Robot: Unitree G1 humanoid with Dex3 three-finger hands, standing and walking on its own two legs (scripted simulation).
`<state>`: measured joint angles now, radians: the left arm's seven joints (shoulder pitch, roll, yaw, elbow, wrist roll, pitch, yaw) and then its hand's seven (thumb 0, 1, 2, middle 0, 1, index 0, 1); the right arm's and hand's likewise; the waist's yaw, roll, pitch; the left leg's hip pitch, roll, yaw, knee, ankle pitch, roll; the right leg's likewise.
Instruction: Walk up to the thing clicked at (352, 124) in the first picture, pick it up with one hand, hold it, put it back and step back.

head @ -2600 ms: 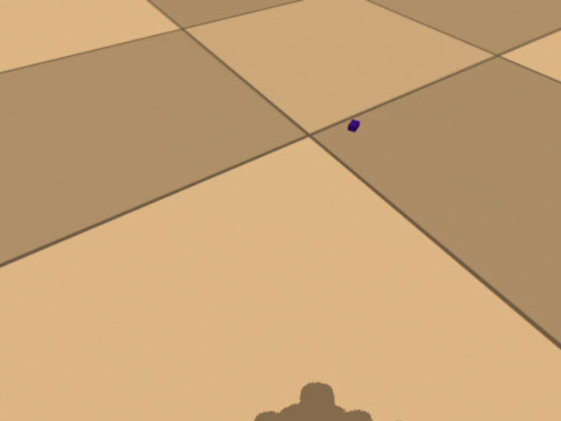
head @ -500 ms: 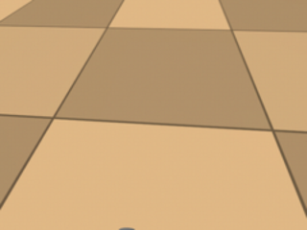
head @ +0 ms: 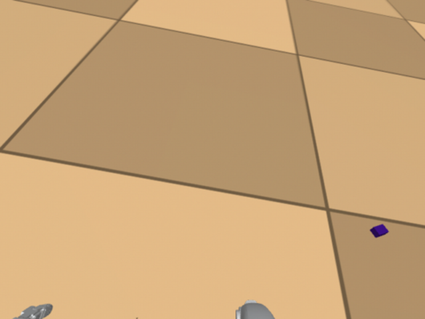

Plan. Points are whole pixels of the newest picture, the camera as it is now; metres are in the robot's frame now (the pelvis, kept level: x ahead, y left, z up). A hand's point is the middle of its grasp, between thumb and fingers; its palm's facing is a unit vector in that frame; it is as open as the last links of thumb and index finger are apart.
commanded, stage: walk up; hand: left
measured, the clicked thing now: (379, 230) +0.68 -1.02 -0.73
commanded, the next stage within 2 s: none
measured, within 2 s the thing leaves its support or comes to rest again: neither
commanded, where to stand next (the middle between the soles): +0.42 -1.39 m, yaw +18 degrees
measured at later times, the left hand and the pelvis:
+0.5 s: hand out of the picture +0.11 +0.04 -0.15, palm faces +0.16 -0.93 -0.34, open 7.4 cm; pelvis +0.12 -0.25 +0.00, yaw +10 degrees
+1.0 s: hand (294, 291) +0.22 -0.20 -0.14, palm faces +0.10 -0.92 -0.37, open 7.4 cm; pelvis +0.19 -0.49 -0.01, yaw +9 degrees
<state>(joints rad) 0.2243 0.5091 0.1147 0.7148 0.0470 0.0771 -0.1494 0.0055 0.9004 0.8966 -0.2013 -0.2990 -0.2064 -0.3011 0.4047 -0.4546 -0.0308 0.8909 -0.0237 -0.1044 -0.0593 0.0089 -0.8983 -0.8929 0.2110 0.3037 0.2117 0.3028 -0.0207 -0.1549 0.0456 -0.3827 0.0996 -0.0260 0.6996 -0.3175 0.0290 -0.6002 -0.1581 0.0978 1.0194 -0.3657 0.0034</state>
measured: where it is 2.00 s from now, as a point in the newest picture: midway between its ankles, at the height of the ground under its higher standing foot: (382, 303)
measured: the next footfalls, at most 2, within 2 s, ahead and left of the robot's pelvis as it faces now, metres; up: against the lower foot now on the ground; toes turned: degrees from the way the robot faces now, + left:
right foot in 0.10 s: +0.14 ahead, -0.26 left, +0.00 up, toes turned -1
left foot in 0.48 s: +0.21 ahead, -0.15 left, +0.00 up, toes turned +14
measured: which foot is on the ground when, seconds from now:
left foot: down 0.00-0.12, up 0.14-0.46, down 0.48-0.86, up 0.88-1.00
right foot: up 0.00-0.08, down 0.10-0.48, up 0.50-0.82, down 0.84-1.00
